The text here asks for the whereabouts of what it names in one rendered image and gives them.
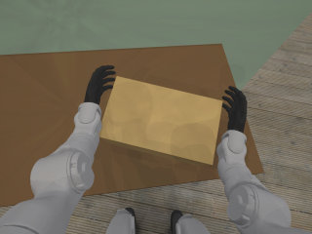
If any left robot upper arm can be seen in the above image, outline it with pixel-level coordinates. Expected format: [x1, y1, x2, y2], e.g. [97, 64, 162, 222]
[0, 150, 95, 234]

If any left robot hand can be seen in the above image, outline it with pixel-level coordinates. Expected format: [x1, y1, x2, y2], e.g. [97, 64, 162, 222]
[84, 65, 116, 105]

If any right robot upper arm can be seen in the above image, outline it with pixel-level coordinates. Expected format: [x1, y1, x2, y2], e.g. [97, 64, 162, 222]
[226, 184, 312, 234]

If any table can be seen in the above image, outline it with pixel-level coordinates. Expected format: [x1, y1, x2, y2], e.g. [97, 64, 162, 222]
[0, 43, 264, 208]

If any robot left shin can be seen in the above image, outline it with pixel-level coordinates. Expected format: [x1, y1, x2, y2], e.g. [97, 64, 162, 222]
[116, 209, 131, 215]

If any right robot thigh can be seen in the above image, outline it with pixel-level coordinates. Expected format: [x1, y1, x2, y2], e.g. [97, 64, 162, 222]
[175, 218, 211, 234]

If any right robot forearm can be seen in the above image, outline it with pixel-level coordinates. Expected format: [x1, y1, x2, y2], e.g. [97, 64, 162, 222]
[216, 130, 292, 224]

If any carton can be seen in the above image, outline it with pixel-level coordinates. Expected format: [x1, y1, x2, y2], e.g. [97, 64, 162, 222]
[98, 76, 223, 166]

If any left robot forearm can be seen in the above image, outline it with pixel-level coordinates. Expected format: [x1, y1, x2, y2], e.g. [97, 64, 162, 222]
[30, 102, 102, 194]

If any right robot hand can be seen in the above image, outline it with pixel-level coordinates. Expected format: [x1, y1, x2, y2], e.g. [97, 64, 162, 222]
[222, 86, 248, 133]

